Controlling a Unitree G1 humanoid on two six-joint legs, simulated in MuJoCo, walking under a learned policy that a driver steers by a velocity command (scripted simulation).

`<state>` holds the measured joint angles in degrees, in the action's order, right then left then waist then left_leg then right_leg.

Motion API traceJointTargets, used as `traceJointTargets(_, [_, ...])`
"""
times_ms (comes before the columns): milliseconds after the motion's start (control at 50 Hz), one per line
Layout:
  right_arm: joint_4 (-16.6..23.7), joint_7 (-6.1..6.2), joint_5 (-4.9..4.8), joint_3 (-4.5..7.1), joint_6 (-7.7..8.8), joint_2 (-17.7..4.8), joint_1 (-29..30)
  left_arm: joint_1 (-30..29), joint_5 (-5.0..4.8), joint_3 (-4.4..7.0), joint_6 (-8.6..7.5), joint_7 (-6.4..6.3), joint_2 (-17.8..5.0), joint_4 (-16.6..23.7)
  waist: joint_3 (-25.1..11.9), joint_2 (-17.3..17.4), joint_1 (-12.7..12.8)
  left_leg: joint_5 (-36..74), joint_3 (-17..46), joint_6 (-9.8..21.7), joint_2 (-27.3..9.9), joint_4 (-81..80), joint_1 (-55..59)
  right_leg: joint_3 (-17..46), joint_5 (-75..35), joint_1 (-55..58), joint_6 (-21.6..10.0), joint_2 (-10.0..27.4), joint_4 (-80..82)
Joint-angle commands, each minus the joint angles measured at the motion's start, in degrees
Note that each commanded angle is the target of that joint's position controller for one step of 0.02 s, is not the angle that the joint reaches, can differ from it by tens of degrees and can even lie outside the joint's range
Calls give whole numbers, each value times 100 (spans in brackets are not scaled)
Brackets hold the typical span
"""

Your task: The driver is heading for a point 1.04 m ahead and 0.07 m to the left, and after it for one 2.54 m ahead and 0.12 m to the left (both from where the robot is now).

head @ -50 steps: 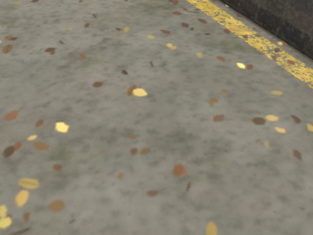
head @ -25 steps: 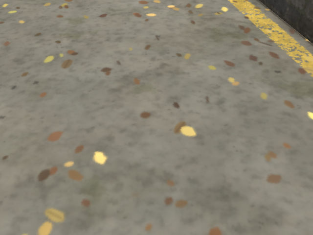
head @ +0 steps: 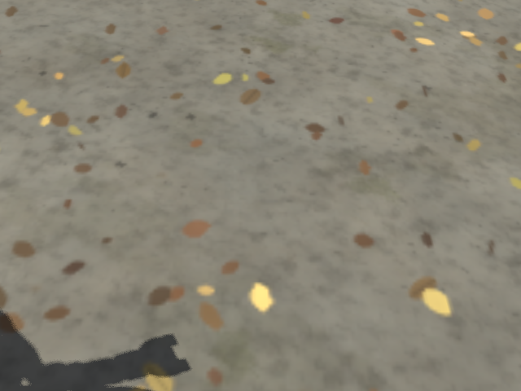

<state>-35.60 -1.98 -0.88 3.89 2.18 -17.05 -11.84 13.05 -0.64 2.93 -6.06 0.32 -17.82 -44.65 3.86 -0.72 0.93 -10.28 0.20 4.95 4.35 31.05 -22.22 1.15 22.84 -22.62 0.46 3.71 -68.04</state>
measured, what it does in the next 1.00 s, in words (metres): walks ahead: right foot, then left foot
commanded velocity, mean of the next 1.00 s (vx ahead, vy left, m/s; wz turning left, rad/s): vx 0.50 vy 0.00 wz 0.25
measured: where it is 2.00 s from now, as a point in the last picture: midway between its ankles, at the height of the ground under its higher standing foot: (249, 192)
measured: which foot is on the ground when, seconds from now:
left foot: down 0.00-0.38, up 0.40-0.82, down 0.84-1.00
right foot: up 0.00-0.34, down 0.36-0.84, up 0.86-1.00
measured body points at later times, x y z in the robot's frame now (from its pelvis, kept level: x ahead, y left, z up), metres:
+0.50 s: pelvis +0.28 -0.03 +0.00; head +0.30 -0.04 +0.45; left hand +0.36 +0.26 -0.09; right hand +0.44 -0.29 -0.11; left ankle +0.17 +0.07 -0.64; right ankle +0.35 -0.13 -0.73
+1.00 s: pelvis +0.51 +0.09 +0.01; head +0.54 +0.11 +0.46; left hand +0.51 +0.38 -0.12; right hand +0.72 -0.13 -0.08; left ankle +0.52 +0.20 -0.73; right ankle +0.49 -0.07 -0.64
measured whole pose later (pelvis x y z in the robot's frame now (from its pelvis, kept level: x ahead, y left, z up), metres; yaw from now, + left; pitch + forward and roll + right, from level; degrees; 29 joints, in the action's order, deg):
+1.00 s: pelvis +0.51 +0.09 +0.01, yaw +11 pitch +1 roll +0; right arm -40.4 -1.2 0.4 2.8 4.9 -14.5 -10.8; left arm 18.5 -1.9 3.4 -2.8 0.1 -18.1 -47.4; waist 1.5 -2.5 1.0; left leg -10.5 -3.9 1.5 0.1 25.1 -16.0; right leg 2.8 20.1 -26.5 -0.3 3.5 -65.0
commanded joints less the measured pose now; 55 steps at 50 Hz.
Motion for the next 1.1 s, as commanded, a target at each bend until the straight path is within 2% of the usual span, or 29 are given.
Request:
traceJointTargets(20, [397,66,82,198,124,-709,-113,-69,112,197,-96,-15,-761,516,-782,377,0,992,2270,1182,-1474,-1686,1617,360,-559,-1416,40,348,344])
traceJointTargets(80, [250,164,43,224,163,-813,-237,-259,177,140,37,-31,-518,566,-586,313,20,1533,1804,1221,-1287,-1832,1018,207,-1029,-1304,285,227,1064])
traceJointTargets(180, [-22,283,-24,255,104,-915,-670,-1373,120,22,9,41,-260,842,-325,486,-392,817,1509,826,-924,-1743,737,187,-2695,-899,358,-169,3111])
traceJointTargets(280, [-249,314,-81,256,37,-880,-985,-1709,32,110,-86,142,-505,1006,-294,625,-461,385,2220,681,-1194,-1180,1303,400,-2449,-546,170,-344,3903])
traceJointTargets(320, [-259,325,-65,269,-7,-876,-905,-1392,20,180,-127,136,-607,954,-350,821,-275,604,2467,582,-1229,-827,1463,350,-1917,-123,5,-379,4038])
traceJointTargets(340, [-237,320,-59,232,-25,-762,-832,-938,37,245,-148,105,-677,837,-530,826,-31,837,2411,460,-1044,-458,1401,234,-1929,522,-131,-400,4282])
traceJointTargets(360, [-169,297,-16,130,-13,-485,-794,-269,122,329,-176,65,-874,753,-1127,618,290,818,2122,268,-742,584,1049,585,-1903,1734,-413,84,4195])
traceJointTargets(380, [-43,297,-45,22,15,-152,-1240,530,233,442,-158,16,-1332,677,-2049,-491,358,-546,1359,-158,-56,2498,-538,2307,-1373,3842,-1087,1350,4255])
traceJointTargets(400, [4,313,-132,-12,62,-265,-1649,851,122,457,-85,87,-1285,473,-2369,-1859,228,-2418,1063,-331,40,3801,-1851,4452,145,4453,-1610,2094,4893])
traceJointTargets(420, [-138,313,-161,102,58,-743,-1359,613,37,327,-62,95,-785,542,-1563,-1067,324,-2025,1207,-387,-287,4304,-2279,4133,950,3814,-1438,1903,5144])
traceJointTargets(440, [-91,307,-102,127,36,-837,-854,386,59,259,-12,83,-567,552,-958,-581,350,-1564,985,-404,-470,4350,-2265,3260,632,3092,-1230,1647,5190])
traceJointTargets(460, [-22,298,-33,120,40,-757,-544,147,104,207,18,87,-465,529,-537,-336,246,-1254,865,-409,-603,4108,-2115,2630,-31,2383,-1173,1384,5328])
traceJointTargets(480, [4,278,1,131,44,-669,-411,15,137,160,16,85,-345,490,-331,-365,125,-1032,856,-390,-757,3802,-1940,2184,-551,1945,-1144,1174,5460])
traceJointTargets(520, [-47,232,-38,88,31,-429,-517,-30,129,142,-24,90,-297,407,-306,-555,-35,-855,716,-383,-866,3386,-1544,1624,-1196,1537,-1158,948,5686])
traceJointTargets(560, [-3,216,8,35,34,-284,-352,58,69,181,-65,90,-446,287,-282,-505,-57,-630,579,-429,-925,2893,-1610,1291,-1760,1504,-1297,960,5854])
traceJointTargets(600, [81,188,62,-29,77,-198,-25,142,29,220,-58,76,-607,191,-265,-372,9,-121,455,-474,-1021,2213,-1675,1013,-2193,1590,-1349,972,5960])
traceJointTargets(660, [187,112,54,-104,172,-89,578,327,-37,229,13,59,-732,64,-187,-344,219,719,223,-499,-959,1080,-1313,539,-2452,1515,-1212,774,5982])
traceJointTargets(760, [394,-1,-27,-65,293,-246,1258,852,-131,257,168,29,-923,-180,-62,-425,334,859,160,-490,-666,27,-735,776,-2401,1750,-1089,964,5668])
traceJointTargets(800, [330,-9,-29,15,338,-423,988,828,-142,280,235,-5,-1009,-221,-184,-488,63,658,137,-365,-578,-315,-132,892,-2608,1832,-951,1039,5317])
traceJointTargets(820, [181,24,-4,108,344,-578,505,784,-139,259,249,-20,-971,-220,-453,-437,-233,634,50,-243,-486,-531,676,753,-3159,1708,-817,863,4787])
traceJointTargets(840, [-12,89,58,243,343,-856,-270,787,-85,180,237,-20,-760,-189,-1007,-319,-604,683,209,-60,-717,-479,1938,507,-3188,1253,-616,529,3734])
traceJointTargets(860, [-116,178,165,361,304,-1336,-1287,774,119,1,209,-22,-266,30,-2016,599,-953,791,1541,302,-2044,-270,3607,161,-1344,81,-338,46,1795])
traceJointTargets(880, [-190,141,195,365,240,-1486,-1343,1437,-63,-89,127,-26,60,110,-2579,2034,-596,-598,3728,1004,-2950,-1008,4506,242,1163,-1558,-160,-501,303])
traceJointTargets(900, [-176,122,129,235,246,-939,-1159,1121,-194,80,119,-40,-585,21,-1898,1252,-728,-1291,3562,856,-2717,-1302,3930,614,935,-2054,-146,-214,-309])
traceJointTargets(920, [-194,121,71,147,268,-695,-846,719,-219,150,125,-34,-735,129,-1221,1042,-657,-1138,2715,678,-2519,-1411,3302,538,401,-2243,-179,-20,-339])
traceJointTargets(940, [-201,102,86,88,292,-529,-484,568,-170,152,159,-52,-646,123,-911,730,-472,-618,2166,582,-2276,-1575,2687,469,-44,-2032,-136,170,-199])
traceJointTargets(960, [-230,84,108,53,317,-366,-218,505,-109,172,210,-49,-577,135,-631,745,-322,-195,1692,550,-2077,-1767,2214,468,-353,-1876,-96,296,32])
traceJointTargets(1020, [-377,109,161,88,441,-330,54,564,-124,148,386,-10,-257,157,-399,710,-52,707,818,579,-1950,-2195,1542,448,-825,-1469,14,431,223])
traceJointTargets(1100, [-609,193,181,173,467,-530,-34,78,-74,125,447,32,-152,395,-168,419,-83,1295,49,607,-1954,-2370,1606,489,-1706,-1793,102,428,1134])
